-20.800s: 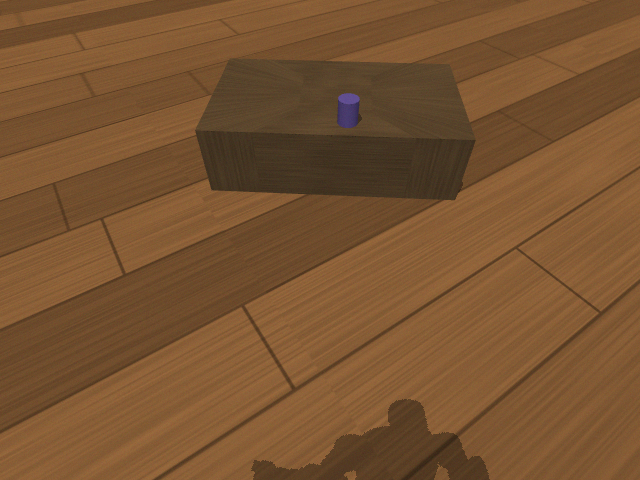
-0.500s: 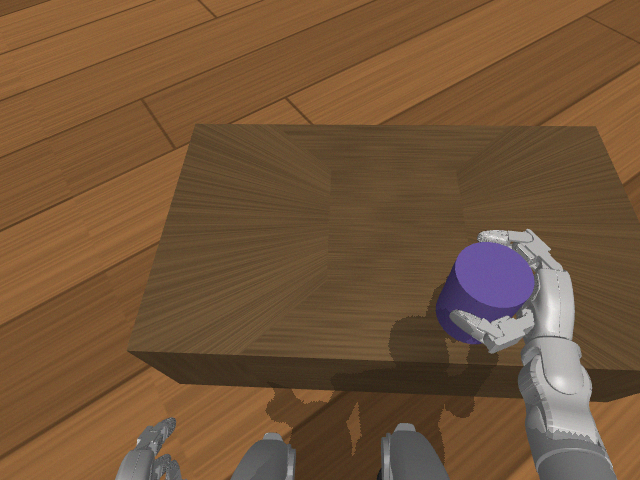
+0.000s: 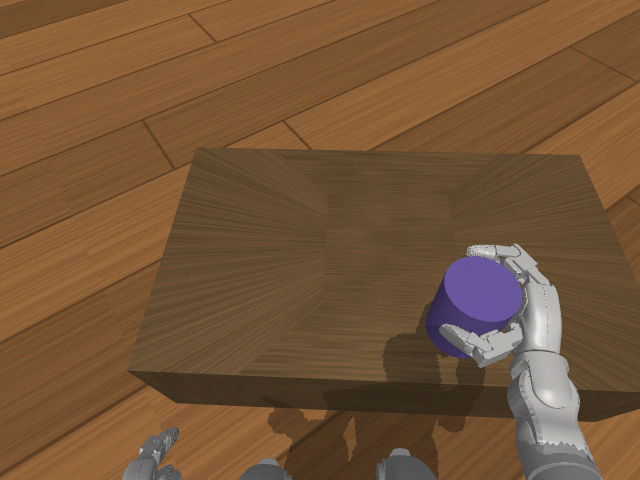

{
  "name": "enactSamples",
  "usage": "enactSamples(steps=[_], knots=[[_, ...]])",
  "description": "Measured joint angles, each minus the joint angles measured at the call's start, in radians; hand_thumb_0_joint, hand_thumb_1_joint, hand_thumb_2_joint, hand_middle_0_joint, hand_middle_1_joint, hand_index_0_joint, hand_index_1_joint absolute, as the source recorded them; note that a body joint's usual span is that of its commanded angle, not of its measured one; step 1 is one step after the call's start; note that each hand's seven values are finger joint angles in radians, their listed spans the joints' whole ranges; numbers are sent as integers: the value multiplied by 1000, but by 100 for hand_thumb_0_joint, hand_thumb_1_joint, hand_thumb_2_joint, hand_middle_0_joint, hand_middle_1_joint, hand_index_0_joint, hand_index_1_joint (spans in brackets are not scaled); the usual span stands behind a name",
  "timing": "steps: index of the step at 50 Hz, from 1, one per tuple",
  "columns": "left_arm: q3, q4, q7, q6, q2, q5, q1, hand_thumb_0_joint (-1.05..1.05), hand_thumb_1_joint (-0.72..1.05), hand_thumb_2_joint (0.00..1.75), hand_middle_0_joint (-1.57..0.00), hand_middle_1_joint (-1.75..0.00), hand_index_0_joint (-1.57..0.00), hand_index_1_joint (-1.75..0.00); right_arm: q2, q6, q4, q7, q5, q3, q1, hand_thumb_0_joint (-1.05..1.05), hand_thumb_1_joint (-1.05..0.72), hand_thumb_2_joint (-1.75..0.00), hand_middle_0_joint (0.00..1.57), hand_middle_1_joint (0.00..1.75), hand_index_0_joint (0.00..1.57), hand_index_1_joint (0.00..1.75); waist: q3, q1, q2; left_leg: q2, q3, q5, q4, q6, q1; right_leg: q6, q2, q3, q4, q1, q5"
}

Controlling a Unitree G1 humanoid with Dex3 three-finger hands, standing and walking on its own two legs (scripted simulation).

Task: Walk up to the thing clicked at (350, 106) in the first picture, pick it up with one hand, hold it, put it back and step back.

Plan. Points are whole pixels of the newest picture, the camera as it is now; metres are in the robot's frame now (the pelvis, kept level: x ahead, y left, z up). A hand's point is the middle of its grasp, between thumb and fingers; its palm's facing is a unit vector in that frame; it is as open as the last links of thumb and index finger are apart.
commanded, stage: lift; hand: right
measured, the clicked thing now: (468, 309) +0.33 -0.17 -0.01
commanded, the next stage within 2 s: hold in 0.16 s
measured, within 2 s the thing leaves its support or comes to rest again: neither
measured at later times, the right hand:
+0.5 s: hand (482, 301) +0.33 -0.17 +0.03, palm faces +0.16 +0.99 -0.02, open 11.6 cm
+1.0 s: hand (483, 307) +0.32 -0.17 +0.04, palm faces +0.16 +0.99 -0.03, open 11.6 cm
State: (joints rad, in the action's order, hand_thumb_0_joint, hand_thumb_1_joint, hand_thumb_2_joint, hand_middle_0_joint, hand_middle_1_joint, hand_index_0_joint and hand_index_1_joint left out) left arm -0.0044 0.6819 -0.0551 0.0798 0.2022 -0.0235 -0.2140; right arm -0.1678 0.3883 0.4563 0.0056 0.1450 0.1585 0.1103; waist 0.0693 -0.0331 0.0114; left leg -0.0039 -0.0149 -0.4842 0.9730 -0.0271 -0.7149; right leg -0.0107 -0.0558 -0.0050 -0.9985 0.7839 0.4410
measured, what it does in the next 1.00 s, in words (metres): stands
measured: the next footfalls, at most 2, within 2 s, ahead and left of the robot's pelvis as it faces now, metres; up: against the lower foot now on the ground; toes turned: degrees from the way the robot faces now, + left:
none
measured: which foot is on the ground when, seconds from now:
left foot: down 0.00-1.00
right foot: down 0.00-1.00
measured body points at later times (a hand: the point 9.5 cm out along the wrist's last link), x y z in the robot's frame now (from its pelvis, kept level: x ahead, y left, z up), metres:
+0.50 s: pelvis +0.01 +0.00 +0.01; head +0.07 -0.01 +0.46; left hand +0.15 +0.24 -0.10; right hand +0.31 -0.22 +0.04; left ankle +0.00 +0.14 -0.68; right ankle +0.03 -0.12 -0.68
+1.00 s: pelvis +0.00 +0.00 +0.02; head +0.06 +0.00 +0.46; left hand +0.14 +0.24 -0.09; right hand +0.30 -0.22 +0.04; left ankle +0.00 +0.14 -0.68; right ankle +0.03 -0.12 -0.68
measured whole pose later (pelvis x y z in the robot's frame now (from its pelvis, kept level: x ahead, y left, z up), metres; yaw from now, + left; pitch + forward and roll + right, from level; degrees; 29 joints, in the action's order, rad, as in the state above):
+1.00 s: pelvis +0.00 +0.00 +0.02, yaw +0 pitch +8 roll +1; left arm 0.00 0.67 -0.04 0.07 0.20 -0.02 -0.20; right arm -0.16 0.37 0.41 -0.02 0.14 0.11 0.05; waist 0.04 -0.02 0.00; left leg 0.00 -0.02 -0.45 0.87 -0.03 -0.57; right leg -0.01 -0.05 -0.01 -0.89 0.63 0.40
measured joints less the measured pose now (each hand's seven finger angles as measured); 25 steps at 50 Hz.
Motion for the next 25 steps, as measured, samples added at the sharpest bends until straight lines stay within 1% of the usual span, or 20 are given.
enactSamples(steps=[5, 25], knots=[[0, 0, 0, -1, -2, -1, 7, 1, 91, 89, -20, -31, -20, -30, 3, -4, -12, -12, -5, -9, -10, -1, 54, -104, 61, 93, 62, 94, -3, 3, -2, 1, 0, 3, -17, 0, 26, -1, 1, -1, 17, -26, -2], [3, -8, 8, -11, 1, 6, 10, 1, 91, 89, -21, -31, -21, -31, 6, -20, -38, -20, -4, -30, -38, -1, 54, -104, 61, 93, 62, 94, -19, 8, -5, 6, -4, 20, -75, 0, 101, 0, 5, -7, 77, -104, -20]])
